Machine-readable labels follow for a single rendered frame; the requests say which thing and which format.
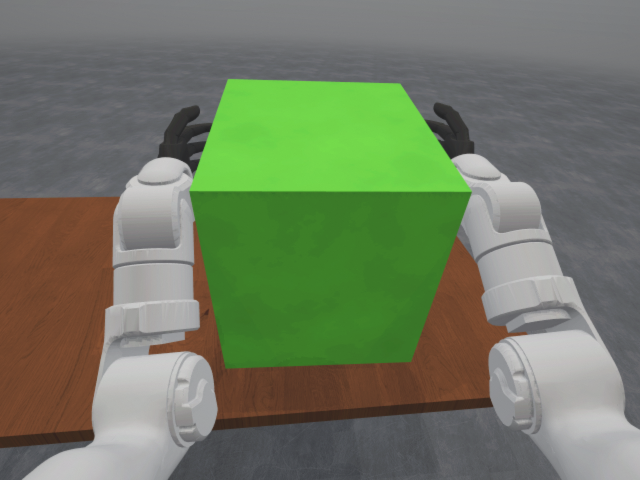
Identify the robot right hand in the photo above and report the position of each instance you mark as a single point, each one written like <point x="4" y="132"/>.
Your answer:
<point x="456" y="135"/>

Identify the robot left hand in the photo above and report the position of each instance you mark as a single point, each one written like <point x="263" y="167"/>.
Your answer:
<point x="177" y="135"/>

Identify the robot right forearm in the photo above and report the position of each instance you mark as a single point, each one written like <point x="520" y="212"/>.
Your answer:
<point x="525" y="289"/>

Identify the robot left forearm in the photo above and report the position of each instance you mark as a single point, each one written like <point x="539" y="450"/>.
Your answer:
<point x="153" y="255"/>

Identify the carton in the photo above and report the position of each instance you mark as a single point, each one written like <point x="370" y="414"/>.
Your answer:
<point x="326" y="213"/>

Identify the robot left upper arm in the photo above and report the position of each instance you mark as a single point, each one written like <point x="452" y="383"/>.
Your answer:
<point x="148" y="411"/>

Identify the table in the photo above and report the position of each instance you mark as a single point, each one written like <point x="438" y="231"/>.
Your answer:
<point x="56" y="280"/>

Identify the robot right upper arm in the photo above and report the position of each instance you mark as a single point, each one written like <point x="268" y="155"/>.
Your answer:
<point x="562" y="390"/>

